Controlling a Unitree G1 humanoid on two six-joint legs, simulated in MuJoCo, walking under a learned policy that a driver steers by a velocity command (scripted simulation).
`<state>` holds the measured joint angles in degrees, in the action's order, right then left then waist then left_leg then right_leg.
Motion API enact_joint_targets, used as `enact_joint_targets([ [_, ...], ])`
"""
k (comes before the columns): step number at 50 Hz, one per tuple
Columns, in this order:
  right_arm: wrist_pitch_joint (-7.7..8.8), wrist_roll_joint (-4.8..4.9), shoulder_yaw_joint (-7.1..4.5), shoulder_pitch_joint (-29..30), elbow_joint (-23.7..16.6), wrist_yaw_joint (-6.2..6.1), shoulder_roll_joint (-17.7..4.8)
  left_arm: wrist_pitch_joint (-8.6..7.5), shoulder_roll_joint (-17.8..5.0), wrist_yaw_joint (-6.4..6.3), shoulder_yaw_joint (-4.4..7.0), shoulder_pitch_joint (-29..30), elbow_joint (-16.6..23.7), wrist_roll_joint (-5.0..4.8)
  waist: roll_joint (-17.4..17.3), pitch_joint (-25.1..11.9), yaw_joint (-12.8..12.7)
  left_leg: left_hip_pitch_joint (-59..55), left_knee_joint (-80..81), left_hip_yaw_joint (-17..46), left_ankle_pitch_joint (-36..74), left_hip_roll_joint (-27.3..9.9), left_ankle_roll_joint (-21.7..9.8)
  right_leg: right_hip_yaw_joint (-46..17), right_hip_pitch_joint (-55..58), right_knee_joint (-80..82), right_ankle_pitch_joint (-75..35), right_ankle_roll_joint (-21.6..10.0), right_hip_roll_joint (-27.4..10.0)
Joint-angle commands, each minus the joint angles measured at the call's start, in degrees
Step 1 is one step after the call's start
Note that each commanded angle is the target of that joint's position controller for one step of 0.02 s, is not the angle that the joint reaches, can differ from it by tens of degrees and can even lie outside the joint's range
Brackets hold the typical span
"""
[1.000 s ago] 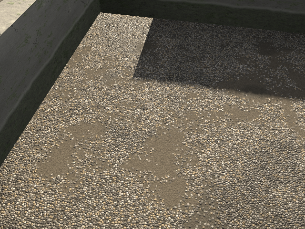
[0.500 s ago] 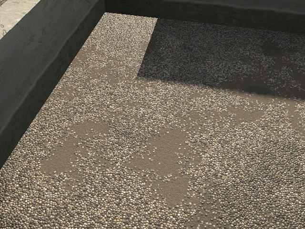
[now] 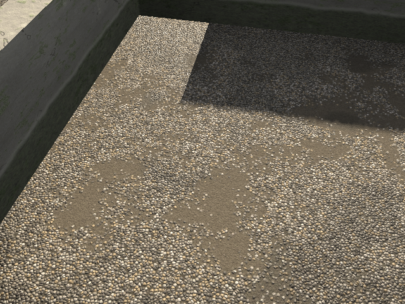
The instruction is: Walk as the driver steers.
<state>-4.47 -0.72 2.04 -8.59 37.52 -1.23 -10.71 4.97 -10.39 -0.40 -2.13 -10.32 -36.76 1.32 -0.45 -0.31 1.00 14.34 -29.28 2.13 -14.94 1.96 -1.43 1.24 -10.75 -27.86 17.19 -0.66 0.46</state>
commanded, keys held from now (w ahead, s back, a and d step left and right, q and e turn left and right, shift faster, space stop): no key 0.04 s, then w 0.96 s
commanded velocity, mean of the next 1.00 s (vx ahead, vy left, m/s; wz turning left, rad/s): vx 0.36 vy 0.00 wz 0.00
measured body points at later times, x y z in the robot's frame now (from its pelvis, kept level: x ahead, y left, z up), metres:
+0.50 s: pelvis +0.03 -0.01 -0.01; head +0.03 -0.01 +0.44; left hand +0.20 +0.20 -0.11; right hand +0.21 -0.22 -0.10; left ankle +0.01 +0.11 -0.74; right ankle -0.03 -0.11 -0.74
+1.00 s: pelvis +0.02 +0.01 -0.01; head +0.01 +0.01 +0.44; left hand +0.20 +0.20 -0.10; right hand +0.21 -0.20 -0.10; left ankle +0.01 +0.11 -0.74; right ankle -0.03 -0.11 -0.74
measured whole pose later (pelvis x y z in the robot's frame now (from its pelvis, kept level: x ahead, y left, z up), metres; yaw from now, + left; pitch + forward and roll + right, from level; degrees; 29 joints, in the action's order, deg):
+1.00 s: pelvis +0.02 +0.01 -0.01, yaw +0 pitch -2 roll +0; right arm -4.0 -0.6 3.4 -6.7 35.3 -0.6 -8.9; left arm 3.3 -8.8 -0.5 -3.2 -9.3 -35.1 1.2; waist -0.1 -0.6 0.7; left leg 14.1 -37.8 1.1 -21.7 2.4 -2.0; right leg 0.4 -10.6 -36.5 24.1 0.0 -0.1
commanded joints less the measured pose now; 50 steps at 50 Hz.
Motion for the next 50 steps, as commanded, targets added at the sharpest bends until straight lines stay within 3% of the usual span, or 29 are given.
enact_joint_targets([
  [1,0.84,-0.03,-1.22,3.33,-4.68,-0.13,-4.58,-0.88,-4.62,-0.09,1.24,2.52,4.68,0.01,0.09,-3.21,-0.01,0.84,4.78,5.5,9.01,-4.91,-2.53,-5.37,2.05,3.65,-10.76,-2.59,-4.25],
  [2,0.84,-0.04,-1.23,3.36,-4.66,-0.14,-4.58,-0.9,-4.61,-0.08,1.23,2.51,4.71,0.01,0.09,-3.22,-0.01,0.82,4.77,5.49,9.0,-4.91,-2.5,-5.39,2.05,3.66,-10.83,-2.61,-4.25],
  [3,0.91,-0.1,-0.58,2.98,-4.28,-0.04,-3.02,-1.06,-2.65,0.0,0.43,2.29,4.48,0.12,-0.19,-4.81,0.06,-0.52,7.29,5.93,5.46,-5.29,-2.08,-5.49,2.76,5.55,-6.91,-2.15,-4.4],
  [4,0.97,-0.04,-0.07,3.11,-3.7,0.13,-1.99,-1.19,-1.15,0.13,-0.24,2.19,3.99,0.17,-0.64,-3.83,-0.08,-0.79,9.91,6.37,2.61,-5.41,-1.58,-5.53,2.86,7.69,-2.95,-1.56,-4.14],
  [7,1.14,-0.16,-0.18,2.83,-2.34,0.45,-3.21,-1.49,-2.75,0.12,-0.09,0.85,2.47,0.22,-0.47,-0.57,-0.33,-1.13,11.98,6.15,1.36,-4.78,-1.47,-5.48,3.54,9.53,-0.93,-1.45,-3.53],
  [13,1.5,0.05,-0.34,3.05,-1.9,0.22,-3.33,-2.54,-3.56,-0.09,0.18,-0.3,1.81,-0.51,1.18,-0.34,-0.59,-1.12,7.09,3.86,1.94,-3.16,-2.43,-4.31,4.07,6.16,-2.35,-2.39,-2.37],
  [14,1.46,0.04,-0.35,3.08,-1.99,0.13,-3.25,-2.63,-3.45,-0.12,0.12,-0.22,1.92,-0.57,1.19,-0.21,-0.51,-0.81,6.07,3.4,1.99,-2.85,-2.45,-4.27,4.04,5.39,-3.63,-2.6,-2.33],
  [15,1.7,-0.59,-0.27,5.85,-3.71,0.91,-2.29,-2.2,-3.67,-0.25,0.11,2.92,4.06,-0.76,1.41,1.97,0.5,0.39,2.82,1.63,10.08,-2.61,-2.36,-5.48,2.34,3.15,-16.67,-2.81,-3.85],
  [16,1.93,-0.96,-0.26,4.29,-3.54,1.05,-2.05,-2.01,-4.36,-0.4,0.38,2.14,4.13,-0.65,1.98,-1.86,0.64,-0.86,1.66,1.25,11.52,-2.59,-2.29,-5.68,4.46,1.78,-20.63,-3.23,-4.29],
  [17,2.09,-0.94,-0.34,3.84,-3.48,1.01,-2.18,-1.86,-4.49,-0.55,0.47,1.77,4.41,-0.59,2.01,-2.94,0.52,-0.86,0.58,0.83,12.81,-2.38,-2.19,-5.56,5.47,0.59,-23.22,-3.36,-4.32],
  [23,1.92,-0.83,-0.39,5.14,-4.5,0.38,-2.21,-0.83,-4.12,-1.05,0.53,2.47,5.99,-0.12,1.47,-5.08,0.14,-1.55,-3.64,-0.3,19.63,-2.33,-1.85,-4.23,5.82,-3.92,-28.52,-2.62,-3.36],
  [37,2.15,-0.34,-0.14,8.69,-6.59,1.21,-1.97,-0.74,-2.87,-0.51,0.63,7.96,8.4,0.04,0.17,-5.52,0.27,0.06,-4.8,0.52,20.56,-3.6,-2.02,-3.2,2.58,-6.43,-18.2,-0.46,-2.48],
  [38,1.99,0.45,-0.04,6.27,-5.71,0.37,-2.25,-1.43,-2.25,-0.52,0.6,5.56,7.23,-0.01,-0.05,-8.65,-0.85,-0.96,-2.17,2.83,10.42,-3.69,-2.18,-2.15,4.56,-5.46,-5.6,-0.28,-1.26],
  [39,1.65,0.67,-0.02,8.51,-6.36,0.28,-2.52,-1.61,-1.67,-0.35,0.23,6.65,7.52,-0.02,-0.98,-3.88,-1.16,1.17,-1.16,3.5,8.35,-3.79,-2.31,-2.2,2.1,-4.56,-3.25,-0.2,-1.02],
  [41,1.25,0.52,0.07,9.14,-7.11,0.35,-2.51,-1.9,-1.81,-0.14,0.11,7.29,7.44,-0.01,-0.87,-1.44,-0.86,2.59,-0.49,3.95,5.85,-3.79,-2.34,-2.65,0.7,-4.17,-2.15,-0.34,-1.18],
  [50,1.5,0.04,0.15,7.54,-7.88,0.45,-2.37,-2.85,-2.32,-0.27,0.0,5.86,6.78,-0.09,0.28,-1.84,-0.09,1.82,-1.27,3.15,4.98,-2.8,-2.08,-3.49,0.58,-3.86,-5.16,-0.86,-1.82],
])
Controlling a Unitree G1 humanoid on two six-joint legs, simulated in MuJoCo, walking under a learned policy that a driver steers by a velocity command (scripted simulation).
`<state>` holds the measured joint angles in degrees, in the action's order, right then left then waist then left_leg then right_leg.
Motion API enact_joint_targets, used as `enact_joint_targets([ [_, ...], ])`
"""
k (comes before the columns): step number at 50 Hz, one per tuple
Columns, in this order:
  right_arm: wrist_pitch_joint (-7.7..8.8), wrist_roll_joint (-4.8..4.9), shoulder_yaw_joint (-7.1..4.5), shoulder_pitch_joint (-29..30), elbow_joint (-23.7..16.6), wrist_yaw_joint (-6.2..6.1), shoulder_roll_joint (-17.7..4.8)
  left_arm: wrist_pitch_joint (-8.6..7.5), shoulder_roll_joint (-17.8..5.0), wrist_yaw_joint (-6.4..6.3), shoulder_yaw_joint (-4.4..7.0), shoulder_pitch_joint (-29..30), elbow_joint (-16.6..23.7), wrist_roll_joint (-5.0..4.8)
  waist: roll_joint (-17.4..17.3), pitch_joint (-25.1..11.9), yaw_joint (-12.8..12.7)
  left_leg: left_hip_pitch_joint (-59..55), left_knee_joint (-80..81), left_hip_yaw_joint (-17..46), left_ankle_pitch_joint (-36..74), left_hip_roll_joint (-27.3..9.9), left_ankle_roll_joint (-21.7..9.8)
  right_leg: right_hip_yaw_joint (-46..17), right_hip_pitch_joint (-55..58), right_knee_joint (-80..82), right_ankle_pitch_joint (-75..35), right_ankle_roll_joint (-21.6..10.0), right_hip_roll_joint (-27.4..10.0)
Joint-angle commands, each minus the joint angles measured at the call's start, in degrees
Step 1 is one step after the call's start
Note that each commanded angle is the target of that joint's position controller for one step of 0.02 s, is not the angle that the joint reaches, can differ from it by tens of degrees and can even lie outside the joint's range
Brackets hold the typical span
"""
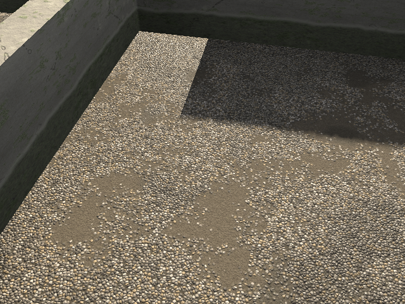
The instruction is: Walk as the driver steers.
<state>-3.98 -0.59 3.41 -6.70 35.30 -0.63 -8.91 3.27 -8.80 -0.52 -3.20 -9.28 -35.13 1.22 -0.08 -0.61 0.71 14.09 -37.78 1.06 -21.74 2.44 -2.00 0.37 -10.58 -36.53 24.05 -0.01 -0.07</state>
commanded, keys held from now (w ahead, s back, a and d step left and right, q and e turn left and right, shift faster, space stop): w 1.00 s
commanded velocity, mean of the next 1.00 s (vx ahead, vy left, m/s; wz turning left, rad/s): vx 0.50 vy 0.00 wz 0.00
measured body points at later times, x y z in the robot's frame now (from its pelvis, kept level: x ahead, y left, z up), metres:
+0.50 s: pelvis +0.00 +0.00 +0.00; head -0.01 +0.01 +0.45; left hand +0.19 +0.20 -0.09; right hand +0.20 -0.20 -0.08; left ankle -0.01 +0.10 -0.72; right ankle -0.05 -0.12 -0.72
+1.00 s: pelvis +0.00 +0.00 +0.00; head -0.01 +0.01 +0.45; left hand +0.19 +0.20 -0.09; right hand +0.20 -0.20 -0.08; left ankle -0.01 +0.10 -0.72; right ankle -0.05 -0.12 -0.72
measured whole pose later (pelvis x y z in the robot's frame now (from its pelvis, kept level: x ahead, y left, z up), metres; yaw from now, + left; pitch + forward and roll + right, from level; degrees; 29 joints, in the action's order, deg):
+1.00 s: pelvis +0.00 +0.00 +0.00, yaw +0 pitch -2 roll +0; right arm -3.4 -0.7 3.5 -6.8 34.1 -0.6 -9.0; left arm 3.6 -9.2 -0.7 -2.9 -8.7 -35.4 1.4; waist -0.2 -0.6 1.1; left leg 14.8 -39.2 0.5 -22.8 2.5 -2.4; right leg -0.1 -11.1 -37.7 24.9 0.4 -0.2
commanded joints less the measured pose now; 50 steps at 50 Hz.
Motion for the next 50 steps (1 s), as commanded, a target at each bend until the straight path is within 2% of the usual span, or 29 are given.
enact_joint_targets([
  [1,1.01,-0.11,-1.22,5.56,-5.7,-0.17,-4.15,-1.16,-3.96,-0.18,1.08,4.59,5.07,0.03,-0.13,-1.65,0.22,1.91,7.08,4.15,12.14,-3.24,-1.52,-2.61,0.49,4.76,-12.4,-1.53,-1.29],
  [6,0.98,-0.13,-1.22,5.18,-5.78,-0.31,-4.18,-1.15,-4.33,-0.29,1.13,3.48,4.66,0.12,-0.34,-2.08,0.19,1.29,6.36,3.89,14.23,-3.13,-1.64,-2.46,1.02,4.32,-14.45,-1.57,-1.28],
  [7,1.23,-0.7,-1.19,7.41,-6.93,0.47,-3.9,-0.51,-5.02,-0.3,1.21,5.76,5.88,-0.03,0.02,0.31,1.19,2.3,3.68,1.91,23.71,-3.29,-1.58,-3.57,-0.69,3.47,-26.34,-1.49,-2.61],
  [9,1.76,-1.12,-1.24,4.96,-6.03,0.59,-3.73,-0.23,-5.48,-0.49,1.65,4.6,5.57,0.27,0.62,-4.61,1.37,0.49,2.84,1.42,26.23,-3.26,-1.48,-3.34,1.99,2.13,-29.42,-1.48,-2.73],
  [10,1.75,-0.17,-1.24,2.45,-4.83,-0.31,-3.96,-0.8,-4.69,-0.63,1.59,1.89,4.36,0.23,0.2,-9.17,0.15,-1.48,4.77,3.04,17.82,-3.2,-1.51,-1.85,4.74,2.69,-17.36,-1.28,-1.33],
  [13,0.96,0.19,-1.17,5.76,-5.84,-0.45,-4.16,-0.69,-4.14,-0.38,1.22,3.7,4.71,0.26,-0.91,-2.37,-0.18,1.33,6.03,4.15,16.61,-3.61,-1.88,-1.76,1.32,3.55,-13.73,-1.19,-0.85],
  [14,1.07,-0.37,-1.06,7.89,-7.05,0.42,-3.84,0.01,-4.75,-0.3,1.24,6.16,6.04,0.1,-0.56,0.58,0.85,2.95,3.61,2.0,25.26,-3.66,-1.71,-2.81,-0.66,2.64,-24.82,-1.05,-2.08],
  [16,1.5,-0.14,-1.09,2.71,-5.12,-0.16,-3.96,-0.47,-4.66,-0.43,1.6,2.34,4.52,0.33,-0.11,-7.74,0.03,-0.1,5.08,3.47,17.46,-3.44,-1.72,-1.76,4.14,2.25,-15.85,-1.1,-1.16],
  [18,1.28,0.22,-1.14,5.4,-5.87,-0.37,-4.3,-0.68,-4.08,-0.36,1.24,3.71,4.82,0.29,-0.98,-3.12,-0.32,1.64,6.12,4.32,16.04,-3.66,-1.95,-1.8,1.75,3.3,-13.24,-1.05,-0.96],
  [19,1.38,-0.33,-1.04,7.96,-7.17,0.47,-3.97,-0.07,-4.82,-0.32,1.33,6.59,6.09,0.1,-0.33,0.25,0.76,3.13,3.65,2.24,25.07,-3.79,-1.83,-2.87,-0.46,2.48,-24.28,-1.03,-2.14],
  [20,1.35,-0.04,-1.05,3.59,-5.62,-0.17,-4.01,-0.51,-4.75,-0.42,1.6,3.47,4.67,0.27,0.08,-5.66,0.11,0.97,5.56,3.85,16.94,-3.64,-1.82,-1.88,3.1,2.44,-14.67,-1.11,-1.08],
  [22,1.42,-0.42,-1.0,7.61,-7.25,0.55,-3.96,-0.01,-4.58,-0.28,1.26,6.63,6.19,0.14,-0.49,0.1,0.79,3.52,3.69,2.15,24.58,-3.66,-1.74,-2.95,-0.39,2.4,-24.39,-0.95,-2.24],
  [23,1.53,-0.11,-1.01,3.38,-5.66,-0.12,-3.89,-0.58,-4.57,-0.39,1.55,3.48,4.61,0.28,0.17,-6.5,0.14,0.69,5.47,3.82,16.45,-3.58,-1.84,-2.02,3.46,2.43,-14.69,-1.15,-1.24],
  [25,1.24,0.19,-1.05,5.25,-6.17,-0.25,-4.27,-0.66,-3.97,-0.3,1.22,4.42,4.96,0.25,-0.82,-2.29,-0.21,2.62,6.39,4.34,15.22,-3.67,-1.88,-1.92,1.41,3.14,-12.94,-1.03,-0.98],
  [26,1.46,-0.41,-0.96,7.69,-7.43,0.57,-3.88,-0.11,-4.6,-0.25,1.26,7.02,6.12,0.08,-0.26,0.28,0.89,3.55,3.7,2.22,24.33,-3.73,-1.8,-3.07,-0.51,2.44,-24.28,-1.03,-2.27],
  [27,1.5,-0.12,-1.0,3.28,-5.83,-0.09,-3.89,-0.61,-4.64,-0.39,1.59,3.8,4.67,0.24,0.3,-6.0,0.23,1.0,5.59,3.76,16.31,-3.59,-1.78,-2.08,3.25,2.38,-14.69,-1.14,-1.18],
  [29,1.3,0.14,-1.05,5.05,-6.26,-0.24,-4.2,-0.72,-3.92,-0.3,1.22,4.44,4.91,0.24,-0.77,-2.61,-0.13,2.43,6.34,4.22,15.0,-3.6,-1.85,-2.05,1.56,3.14,-13.18,-1.06,-1.04],
  [30,1.51,-0.47,-0.95,7.52,-7.5,0.58,-3.83,-0.16,-4.58,-0.25,1.26,7.06,6.06,0.08,-0.2,0.15,0.97,3.46,3.67,2.13,24.18,-3.68,-1.78,-3.16,-0.49,2.46,-24.52,-1.06,-2.31],
  [31,1.54,-0.15,-0.99,3.14,-5.9,-0.1,-3.84,-0.65,-4.62,-0.4,1.59,3.83,4.6,0.22,0.33,-6.16,0.3,0.87,5.53,3.64,16.23,-3.55,-1.75,-2.15,3.3,2.38,-14.91,-1.16,-1.2],
  [33,1.31,0.12,-1.05,4.93,-6.31,-0.25,-4.16,-0.74,-3.91,-0.32,1.21,4.43,4.85,0.23,-0.76,-2.7,-0.08,2.31,6.26,4.1,15.02,-3.57,-1.83,-2.1,1.56,3.13,-13.39,-1.07,-1.04],
  [34,1.51,-0.5,-0.96,7.41,-7.55,0.57,-3.8,-0.16,-4.57,-0.26,1.25,7.02,5.99,0.08,-0.21,0.1,1.01,3.37,3.59,2.04,24.19,-3.66,-1.77,-3.21,-0.51,2.45,-24.74,-1.07,-2.31],
  [35,1.54,-0.16,-1.0,3.03,-5.94,-0.11,-3.81,-0.65,-4.61,-0.41,1.58,3.77,4.53,0.22,0.31,-6.24,0.34,0.76,5.44,3.54,16.27,-3.53,-1.74,-2.18,3.29,2.37,-15.1,-1.17,-1.19],
  [37,1.31,0.1,-1.05,4.83,-6.35,-0.27,-4.15,-0.74,-3.92,-0.33,1.2,4.34,4.78,0.24,-0.78,-2.75,-0.05,2.22,6.17,4.0,15.08,-3.56,-1.83,-2.13,1.54,3.11,-13.54,-1.08,-1.03],
  [38,1.5,-0.51,-0.97,7.32,-7.58,0.55,-3.79,-0.15,-4.58,-0.27,1.25,6.92,5.93,0.09,-0.24,0.08,1.03,3.3,3.51,1.97,24.22,-3.65,-1.77,-3.24,-0.53,2.43,-24.9,-1.08,-2.29],
  [40,1.72,-0.14,-1.0,2.27,-5.61,-0.07,-3.84,-0.56,-4.46,-0.44,1.59,3.28,4.47,0.22,0.2,-7.73,0.27,0.39,5.06,3.26,16.65,-3.51,-1.67,-2.0,4.01,2.0,-15.55,-1.06,-1.17],
  [45,1.07,0.1,-1.01,4.96,-6.54,-0.22,-4.09,-0.65,-3.97,-0.24,1.18,4.49,4.71,0.26,-0.86,-1.6,0.01,2.92,6.32,4.1,14.64,-3.67,-1.91,-2.2,0.92,3.04,-13.16,-1.08,-0.95],
  [46,1.37,-0.53,-0.94,7.12,-7.7,0.59,-3.78,-0.11,-4.64,-0.19,1.22,6.76,5.92,0.1,-0.34,0.52,1.04,3.72,3.57,1.91,23.67,-3.62,-1.75,-3.33,-0.8,2.36,-24.78,-1.03,-2.26],
  [48,1.81,-0.21,-1.02,2.02,-5.65,-0.06,-3.84,-0.65,-4.6,-0.43,1.61,3.02,4.35,0.22,0.4,-7.97,0.3,0.24,4.96,3.16,16.21,-3.45,-1.67,-2.19,4.09,2.03,-15.87,-1.12,-1.25],
  [50,1.48,0.19,-1.07,4.85,-6.4,-0.3,-4.11,-0.75,-3.87,-0.37,1.2,4.39,4.69,0.21,-0.63,-3.19,-0.06,1.95,5.98,3.91,15.04,-3.65,-1.87,-2.16,1.57,3.08,-13.29,-1.07,-0.97],
])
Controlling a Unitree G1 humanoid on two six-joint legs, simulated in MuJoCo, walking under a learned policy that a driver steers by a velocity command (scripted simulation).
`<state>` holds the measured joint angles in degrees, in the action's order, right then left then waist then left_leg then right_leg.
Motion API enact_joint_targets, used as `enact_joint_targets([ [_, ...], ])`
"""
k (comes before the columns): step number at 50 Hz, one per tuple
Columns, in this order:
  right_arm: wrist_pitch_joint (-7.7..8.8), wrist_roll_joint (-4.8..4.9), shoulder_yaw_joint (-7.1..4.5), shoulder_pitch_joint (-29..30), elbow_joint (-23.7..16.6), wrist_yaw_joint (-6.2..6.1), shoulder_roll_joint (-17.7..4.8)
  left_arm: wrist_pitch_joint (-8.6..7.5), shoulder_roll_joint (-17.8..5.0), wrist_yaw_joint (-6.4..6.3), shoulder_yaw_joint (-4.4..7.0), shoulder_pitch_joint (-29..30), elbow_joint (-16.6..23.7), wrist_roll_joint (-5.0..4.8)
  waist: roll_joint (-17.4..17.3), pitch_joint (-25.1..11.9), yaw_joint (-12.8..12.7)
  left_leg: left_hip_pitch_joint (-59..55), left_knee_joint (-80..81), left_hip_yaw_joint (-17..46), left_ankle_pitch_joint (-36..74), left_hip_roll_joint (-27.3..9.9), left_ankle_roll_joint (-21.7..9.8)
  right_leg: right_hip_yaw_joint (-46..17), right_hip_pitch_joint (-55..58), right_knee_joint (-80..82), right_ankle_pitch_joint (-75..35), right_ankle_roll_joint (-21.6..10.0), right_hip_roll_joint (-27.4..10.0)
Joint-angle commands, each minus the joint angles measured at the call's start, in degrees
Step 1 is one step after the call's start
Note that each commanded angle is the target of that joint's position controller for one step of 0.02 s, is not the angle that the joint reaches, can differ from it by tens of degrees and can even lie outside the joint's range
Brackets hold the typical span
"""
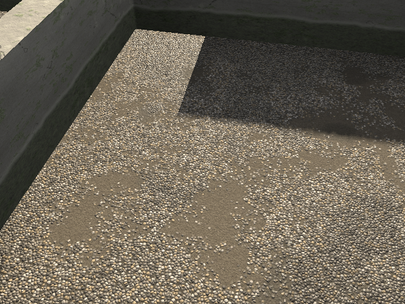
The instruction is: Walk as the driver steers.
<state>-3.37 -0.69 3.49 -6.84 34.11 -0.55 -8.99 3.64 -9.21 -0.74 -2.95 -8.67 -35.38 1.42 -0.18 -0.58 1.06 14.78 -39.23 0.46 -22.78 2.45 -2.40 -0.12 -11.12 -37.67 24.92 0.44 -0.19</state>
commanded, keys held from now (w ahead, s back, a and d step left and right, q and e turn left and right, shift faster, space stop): w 0.78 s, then no key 0.22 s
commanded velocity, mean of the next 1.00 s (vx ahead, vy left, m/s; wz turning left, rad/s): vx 0.46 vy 0.00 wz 0.00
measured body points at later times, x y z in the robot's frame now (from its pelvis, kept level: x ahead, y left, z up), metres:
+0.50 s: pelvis +0.00 +0.00 +0.00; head -0.01 +0.00 +0.45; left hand +0.18 +0.20 -0.09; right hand +0.19 -0.20 -0.08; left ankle -0.02 +0.10 -0.72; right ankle -0.05 -0.13 -0.72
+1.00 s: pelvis +0.00 +0.00 +0.01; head -0.01 +0.00 +0.46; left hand +0.18 +0.19 -0.09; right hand +0.18 -0.19 -0.08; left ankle -0.02 +0.10 -0.72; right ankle -0.05 -0.13 -0.72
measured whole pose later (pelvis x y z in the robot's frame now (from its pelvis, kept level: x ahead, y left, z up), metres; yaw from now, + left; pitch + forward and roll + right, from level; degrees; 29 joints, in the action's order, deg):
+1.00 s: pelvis +0.00 +0.00 +0.01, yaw -1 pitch -1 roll +0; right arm -2.9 -1.3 4.2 -8.3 36.1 0.2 -8.0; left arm 4.4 -8.5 -0.5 -3.6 -9.3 -36.9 1.9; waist 0.0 -0.9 1.3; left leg 12.0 -32.4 -0.3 -19.5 2.2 -2.4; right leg -1.0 -8.5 -30.8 21.3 0.7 -0.2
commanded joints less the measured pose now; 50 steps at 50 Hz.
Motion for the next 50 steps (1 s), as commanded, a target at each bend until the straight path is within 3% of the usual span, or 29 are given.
enact_joint_targets([
  [1,0.69,0.26,-1.14,5.22,-5.34,-0.35,-4.03,-1.09,-3.6,-0.09,0.98,4.02,4.94,0.02,-0.49,-2.27,-0.37,1.61,7.56,4.6,16.08,-3.74,-1.52,-1.69,1.69,4.19,-13.99,-1.57,-0.76],
  [3,0.73,-0.37,-0.99,7.32,-6.57,0.51,-3.65,-0.39,-4.15,0.02,0.93,6.36,6.2,-0.12,-0.26,0.76,0.71,3.24,4.95,2.41,24.87,-3.69,-1.33,-2.78,-0.45,3.4,-25.5,-1.45,-2.05],
  [5,1.18,-0.11,-1.07,2.14,-4.52,-0.13,-3.69,-0.95,-4.11,-0.19,1.33,2.44,4.61,0.05,0.4,-7.97,-0.07,-0.36,6.38,3.71,17.3,-3.5,-1.27,-1.69,4.54,3.07,-16.56,-1.53,-1.06],
  [9,0.54,0.25,-1.11,5.1,-5.44,-0.33,-4.02,-1.0,-3.63,-0.05,0.97,4.07,4.96,0.04,-0.65,-1.57,-0.36,2.2,7.68,4.57,15.86,-3.79,-1.51,-1.72,1.34,4.06,-13.88,-1.52,-0.68],
  [10,0.76,-0.36,-0.98,7.29,-6.62,0.5,-3.63,-0.38,-4.15,0.02,0.93,6.41,6.21,-0.11,-0.3,0.77,0.69,3.31,4.93,2.38,24.81,-3.73,-1.34,-2.81,-0.5,3.33,-25.39,-1.42,-2.01],
  [11,1.11,-0.93,-1.02,5.28,-6.04,0.68,-3.26,-0.3,-4.65,-0.01,1.29,5.45,5.84,0.11,0.48,-3.13,1.07,1.58,4.28,2.01,25.75,-3.63,-1.27,-3.09,1.32,2.66,-27.45,-1.61,-2.32],
  [12,1.2,-0.1,-1.06,2.09,-4.56,-0.12,-3.67,-0.93,-4.09,-0.18,1.33,2.49,4.61,0.05,0.38,-7.97,-0.07,-0.3,6.36,3.66,17.2,-3.54,-1.28,-1.73,4.49,3.01,-16.46,-1.52,-1.02],
  [16,0.56,0.26,-1.11,5.04,-5.48,-0.32,-4.01,-0.99,-3.61,-0.04,0.97,4.13,4.97,0.03,-0.65,-1.56,-0.35,2.26,7.68,4.53,15.73,-3.83,-1.51,-1.76,1.29,4.01,-13.79,-1.51,-0.64],
  [17,0.77,-0.36,-0.97,7.23,-6.66,0.51,-3.61,-0.37,-4.13,0.03,0.93,6.48,6.21,-0.11,-0.3,0.78,0.7,3.37,4.92,2.33,24.7,-3.76,-1.34,-2.84,-0.56,3.29,-25.3,-1.41,-1.97],
  [18,0.93,-0.13,-1.02,2.77,-4.98,-0.16,-3.56,-0.93,-4.08,-0.13,1.23,2.99,4.63,0.08,0.28,-6.18,0.02,0.38,6.69,3.85,16.64,-3.61,-1.38,-1.98,3.52,3.31,-15.97,-1.6,-1.02],
  [20,0.81,0.17,-1.12,4.57,-5.36,-0.34,-4.01,-1.09,-3.57,-0.09,0.93,3.66,4.9,0.04,-0.61,-2.77,-0.37,1.67,7.42,4.29,15.63,-3.65,-1.45,-1.88,1.88,4.04,-14.47,-1.54,-0.8],
  [21,1.0,-0.44,-1.04,7.16,-6.59,0.45,-3.66,-0.51,-4.24,-0.04,0.98,6.31,6.08,-0.09,-0.07,0.14,0.69,2.79,4.73,2.32,24.89,-3.74,-1.38,-2.97,-0.22,3.37,-25.91,-1.54,-2.06],
  [23,1.19,-0.07,-1.06,2.09,-4.61,-0.16,-3.69,-0.88,-4.06,-0.23,1.3,2.71,4.63,0.02,0.39,-7.69,-0.03,-0.16,6.25,3.53,17.43,-3.61,-1.26,-1.74,4.32,2.91,-16.61,-1.52,-0.95],
  [27,0.57,0.25,-1.1,4.92,-5.51,-0.33,-3.96,-0.96,-3.58,-0.04,0.96,4.11,4.94,0.05,-0.73,-1.65,-0.34,2.2,7.6,4.41,15.81,-3.88,-1.52,-1.8,1.27,3.91,-13.83,-1.49,-0.57],
  [28,0.78,-0.38,-0.97,7.13,-6.68,0.49,-3.59,-0.34,-4.13,0.03,0.92,6.46,6.19,-0.09,-0.37,0.73,0.7,3.33,4.83,2.23,24.77,-3.8,-1.36,-2.88,-0.59,3.19,-25.37,-1.4,-1.9],
  [29,1.13,-0.95,-1.01,5.13,-6.1,0.67,-3.22,-0.26,-4.64,-0.01,1.28,5.5,5.82,0.13,0.42,-3.16,1.08,1.59,4.16,1.86,25.71,-3.7,-1.28,-3.17,1.22,2.52,-27.47,-1.59,-2.23],
  [30,1.23,-0.11,-1.06,1.91,-4.62,-0.13,-3.63,-0.9,-4.08,-0.19,1.32,2.54,4.58,0.05,0.35,-8.01,-0.05,-0.3,6.25,3.5,17.15,-3.62,-1.28,-1.82,4.4,2.87,-16.49,-1.5,-0.94],
  [34,0.59,0.25,-1.11,4.88,-5.55,-0.33,-3.99,-0.96,-3.59,-0.04,0.96,4.2,4.95,0.04,-0.66,-1.55,-0.33,2.28,7.59,4.36,15.66,-3.9,-1.52,-1.85,1.18,3.89,-13.8,-1.5,-0.55],
  [35,0.8,-0.37,-0.97,7.09,-6.72,0.5,-3.59,-0.33,-4.12,0.03,0.92,6.55,6.2,-0.1,-0.32,0.79,0.71,3.39,4.81,2.18,24.64,-3.82,-1.35,-2.93,-0.68,3.17,-25.33,-1.4,-1.88],
  [36,0.96,-0.13,-1.02,2.62,-5.04,-0.16,-3.53,-0.89,-4.06,-0.13,1.21,3.05,4.6,0.07,0.27,-6.18,0.04,0.38,6.59,3.68,16.59,-3.69,-1.38,-2.08,3.41,3.19,-16.01,-1.59,-0.94],
  [38,1.06,-0.49,-1.05,6.88,-6.59,0.46,-3.66,-0.44,-4.14,-0.06,0.97,6.26,6.14,-0.05,-0.24,-0.12,0.65,2.85,4.67,2.09,24.74,-3.73,-1.31,-3.01,-0.23,3.21,-25.89,-1.45,-1.97],
  [39,1.14,-0.09,-1.06,2.64,-4.98,-0.22,-3.57,-0.98,-4.09,-0.21,1.24,3.07,4.55,0.05,0.43,-6.79,0.04,-0.08,6.41,3.62,16.81,-3.71,-1.41,-2.08,3.69,3.19,-16.15,-1.64,-0.96],
  [41,0.99,-0.46,-0.93,6.15,-6.21,0.44,-3.6,-0.31,-3.93,-0.05,0.84,5.8,5.94,0.06,-0.33,0.5,0.64,2.88,5.38,2.61,23.94,-3.97,-1.49,-3.3,-0.63,3.83,-24.21,-1.52,-1.99],
  [42,1.02,-0.03,-0.77,1.14,-4.07,-0.16,-3.19,-0.78,-3.63,-0.13,0.94,1.7,3.75,0.19,0.29,-6.34,0.03,-0.27,8.14,4.64,14.83,-4.35,-1.59,-2.75,3.63,4.92,-13.38,-1.7,-1.25],
  [43,1.07,-0.5,-0.74,5.22,-5.54,0.54,-3.36,-0.21,-3.74,0.02,0.73,5.3,5.68,0.16,-0.3,0.95,0.57,2.52,6.69,3.24,23.1,-4.23,-1.53,-3.64,-0.59,4.94,-22.88,-1.51,-2.02],
  [45,1.39,-0.88,-0.27,3.33,-4.38,0.8,-2.14,-0.06,-2.92,0.06,0.4,4.48,4.92,0.55,-0.11,-3.12,0.84,-0.3,8.89,4.21,23.84,-5.15,-1.37,-4.16,1.41,6.7,-22.91,-1.15,-2.71],
  [46,1.32,0.16,-0.17,0.14,-2.46,0.02,-2.47,-0.46,-3.02,-0.04,0.58,0.2,2.43,0.32,0.1,-6.05,-0.56,-0.94,12.56,6.09,14.67,-5.6,-1.11,-4.01,5.48,10.17,-11.22,-1.02,-2.01],
  [47,1.33,-0.41,-0.23,5.23,-4.09,0.66,-2.77,-0.05,-2.49,0.08,0.07,5.04,4.6,0.54,-0.97,2.02,0.28,1.3,12.19,5.44,22.8,-5.5,-1.14,-4.76,0.89,10.36,-21.6,-0.83,-3.03],
  [50,1.69,-0.73,-0.49,1.39,-1.92,0.86,-3.25,-0.02,-3.99,0.17,0.65,2.7,2.76,0.45,0.09,-1.51,0.4,-3.14,15.8,5.99,25.02,-6.53,-1.08,-5.68,4.02,13.69,-23.12,-0.8,-3.95],
])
